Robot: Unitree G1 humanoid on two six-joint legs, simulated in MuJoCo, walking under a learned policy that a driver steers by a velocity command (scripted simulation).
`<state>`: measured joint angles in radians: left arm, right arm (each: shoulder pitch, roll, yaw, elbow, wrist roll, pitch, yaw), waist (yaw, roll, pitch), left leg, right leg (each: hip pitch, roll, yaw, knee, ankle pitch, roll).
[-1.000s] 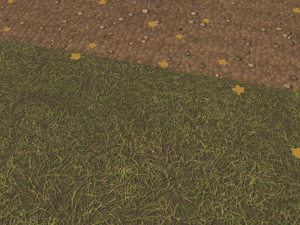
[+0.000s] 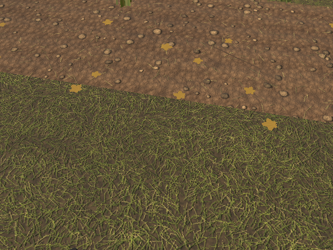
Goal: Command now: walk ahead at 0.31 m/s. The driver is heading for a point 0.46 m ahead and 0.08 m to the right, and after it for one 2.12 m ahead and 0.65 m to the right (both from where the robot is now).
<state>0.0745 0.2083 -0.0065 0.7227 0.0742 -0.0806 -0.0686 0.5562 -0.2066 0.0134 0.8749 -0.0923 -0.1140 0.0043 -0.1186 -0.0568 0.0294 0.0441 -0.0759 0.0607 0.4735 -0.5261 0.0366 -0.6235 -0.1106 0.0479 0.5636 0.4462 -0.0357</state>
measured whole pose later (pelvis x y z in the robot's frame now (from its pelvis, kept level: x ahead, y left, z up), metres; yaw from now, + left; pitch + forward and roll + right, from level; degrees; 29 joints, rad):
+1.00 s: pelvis +0.28 -0.06 -0.16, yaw -1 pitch +1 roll -1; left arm 0.19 0.27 0.08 0.89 0.00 -0.08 -0.06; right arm 0.11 -0.27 -0.06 0.96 -0.01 -0.06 0.07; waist -0.01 0.02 0.02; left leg -0.25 0.10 0.06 0.64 -0.39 -0.04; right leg -0.23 0.03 -0.09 0.58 -0.36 -0.04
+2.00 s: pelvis +0.71 -0.09 -0.16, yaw -2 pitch +1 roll -3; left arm 0.53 0.11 -0.01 1.13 0.10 -0.15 -0.04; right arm 0.12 -0.18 0.01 0.83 -0.11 -0.06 0.06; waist 0.11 0.04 0.00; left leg -0.76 0.12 -0.07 0.94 0.16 0.02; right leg -0.13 0.10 -0.04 0.48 -0.36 -0.09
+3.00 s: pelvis +1.31 -0.15 -0.32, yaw -32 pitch +4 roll +1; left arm 0.32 0.23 0.08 0.80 -0.02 -0.04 0.01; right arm 0.06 -0.27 -0.08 0.77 -0.01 -0.10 -0.03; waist 0.04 0.02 0.00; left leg -0.73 0.10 -0.09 0.85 -0.09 -0.04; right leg -0.25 0.12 0.10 0.39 -0.19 -0.11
